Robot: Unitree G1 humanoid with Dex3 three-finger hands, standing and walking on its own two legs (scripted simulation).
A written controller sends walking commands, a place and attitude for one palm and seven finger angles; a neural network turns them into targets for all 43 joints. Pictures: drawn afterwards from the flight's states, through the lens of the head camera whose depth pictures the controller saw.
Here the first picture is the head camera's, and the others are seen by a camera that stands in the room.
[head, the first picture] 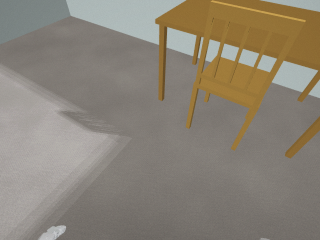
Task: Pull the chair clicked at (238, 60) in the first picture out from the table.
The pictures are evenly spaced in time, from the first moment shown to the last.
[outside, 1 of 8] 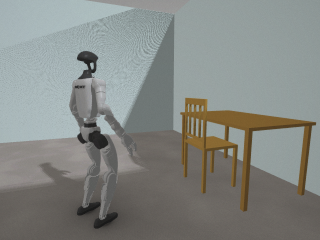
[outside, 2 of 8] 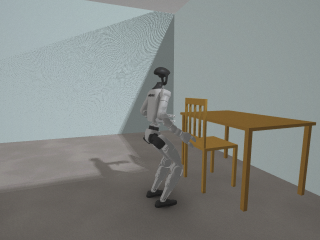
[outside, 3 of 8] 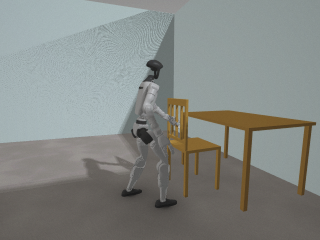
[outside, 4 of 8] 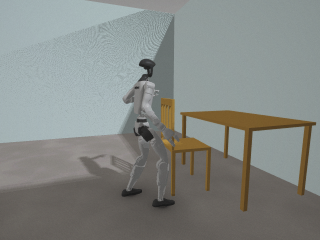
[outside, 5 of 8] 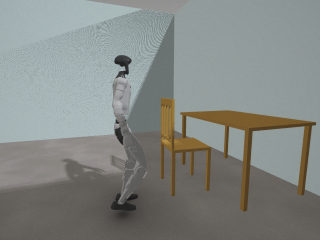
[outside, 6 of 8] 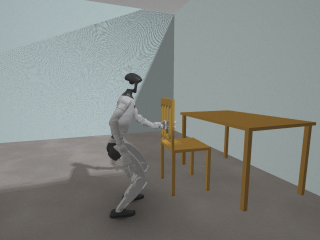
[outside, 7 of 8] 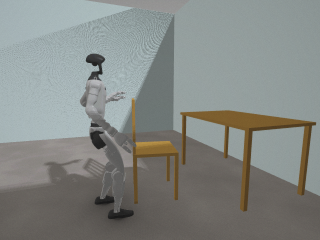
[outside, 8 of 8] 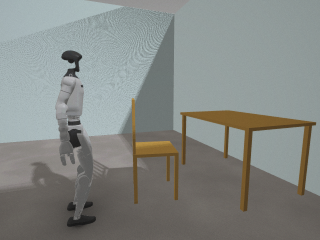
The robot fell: no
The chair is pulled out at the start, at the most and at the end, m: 0.00 0.66 0.64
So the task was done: yes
